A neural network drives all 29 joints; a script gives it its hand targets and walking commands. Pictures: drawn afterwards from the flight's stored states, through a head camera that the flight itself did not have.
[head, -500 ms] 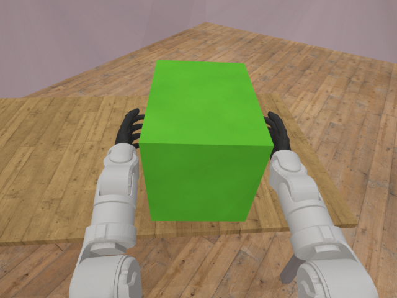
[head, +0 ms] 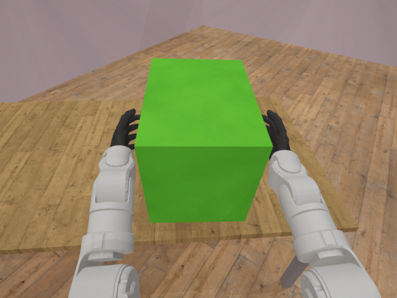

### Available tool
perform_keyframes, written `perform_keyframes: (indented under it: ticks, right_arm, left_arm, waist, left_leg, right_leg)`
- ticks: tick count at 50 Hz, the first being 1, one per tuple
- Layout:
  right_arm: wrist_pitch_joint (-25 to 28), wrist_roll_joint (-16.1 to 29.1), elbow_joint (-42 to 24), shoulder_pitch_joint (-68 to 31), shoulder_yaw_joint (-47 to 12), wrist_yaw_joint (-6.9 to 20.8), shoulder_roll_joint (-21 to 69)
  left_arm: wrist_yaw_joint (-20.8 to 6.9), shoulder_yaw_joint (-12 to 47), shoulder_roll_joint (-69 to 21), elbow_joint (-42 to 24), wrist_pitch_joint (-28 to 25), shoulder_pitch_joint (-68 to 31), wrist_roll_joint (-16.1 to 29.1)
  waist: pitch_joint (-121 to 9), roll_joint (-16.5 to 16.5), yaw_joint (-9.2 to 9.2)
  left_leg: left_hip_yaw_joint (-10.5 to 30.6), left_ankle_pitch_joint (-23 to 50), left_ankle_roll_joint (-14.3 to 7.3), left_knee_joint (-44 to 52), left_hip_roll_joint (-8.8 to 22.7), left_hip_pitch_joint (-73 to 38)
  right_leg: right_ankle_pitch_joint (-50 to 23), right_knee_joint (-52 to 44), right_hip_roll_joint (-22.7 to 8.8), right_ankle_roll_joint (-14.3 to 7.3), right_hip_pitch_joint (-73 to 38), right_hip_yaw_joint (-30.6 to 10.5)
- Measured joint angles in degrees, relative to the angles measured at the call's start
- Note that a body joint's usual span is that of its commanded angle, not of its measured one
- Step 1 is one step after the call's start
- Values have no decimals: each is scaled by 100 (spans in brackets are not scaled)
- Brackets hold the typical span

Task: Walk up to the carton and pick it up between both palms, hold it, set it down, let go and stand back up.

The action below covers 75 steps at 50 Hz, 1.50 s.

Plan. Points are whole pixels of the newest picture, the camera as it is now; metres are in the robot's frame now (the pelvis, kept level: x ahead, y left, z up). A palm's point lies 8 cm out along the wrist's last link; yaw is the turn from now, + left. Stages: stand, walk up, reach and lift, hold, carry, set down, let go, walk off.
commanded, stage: hold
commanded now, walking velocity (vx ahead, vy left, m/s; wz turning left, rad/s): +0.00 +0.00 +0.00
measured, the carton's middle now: (197, 138) +0.45 +0.00 +0.11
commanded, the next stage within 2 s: none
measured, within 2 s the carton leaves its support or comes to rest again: neither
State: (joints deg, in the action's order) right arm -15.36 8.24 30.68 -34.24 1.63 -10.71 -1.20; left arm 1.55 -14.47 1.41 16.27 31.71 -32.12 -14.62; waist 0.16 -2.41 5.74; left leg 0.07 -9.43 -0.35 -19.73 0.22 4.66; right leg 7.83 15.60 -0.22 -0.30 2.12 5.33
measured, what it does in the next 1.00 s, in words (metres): stands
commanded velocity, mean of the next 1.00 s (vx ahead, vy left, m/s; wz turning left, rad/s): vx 0.00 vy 0.00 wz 0.00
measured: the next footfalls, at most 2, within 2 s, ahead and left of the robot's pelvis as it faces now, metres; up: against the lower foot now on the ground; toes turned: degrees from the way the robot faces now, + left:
none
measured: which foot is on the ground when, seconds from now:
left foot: down 0.00-1.00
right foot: down 0.00-1.00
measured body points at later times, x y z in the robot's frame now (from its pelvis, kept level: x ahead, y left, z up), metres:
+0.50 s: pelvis -0.01 +0.00 +0.00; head -0.05 +0.02 +0.45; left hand +0.37 +0.16 +0.17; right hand +0.36 -0.15 +0.17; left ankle +0.02 +0.11 -0.75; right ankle +0.02 -0.11 -0.75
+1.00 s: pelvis -0.01 -0.01 +0.00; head -0.05 +0.02 +0.45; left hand +0.37 +0.16 +0.18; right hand +0.36 -0.15 +0.18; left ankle +0.02 +0.11 -0.75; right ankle +0.02 -0.11 -0.75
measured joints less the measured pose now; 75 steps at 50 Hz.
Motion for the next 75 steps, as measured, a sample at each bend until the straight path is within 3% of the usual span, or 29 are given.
perform_keyframes:
  ticks: [18,36,75]
  right_arm:
    - [-399,324,-557,94,-290,-120,-137]
    - [-540,4,-317,-210,23,-77,85]
    - [-592,115,-681,4,-109,-133,55]
  left_arm:
    - [-35,-24,-98,-826,537,258,-23]
    - [-247,-282,-48,-500,638,-131,-179]
    - [-304,-192,-84,-920,790,93,-226]
  waist:
    - [45,45,-35]
    - [37,31,-66]
    - [111,14,-39]
  left_leg:
    - [-22,-32,10,-14,32,-145]
    - [3,96,26,94,22,-164]
    - [-14,31,12,57,16,-238]
  right_leg:
    - [-3,-32,34,-16,-154,-28]
    - [-29,27,23,-48,-105,-3]
    - [-12,-11,20,-26,-208,-27]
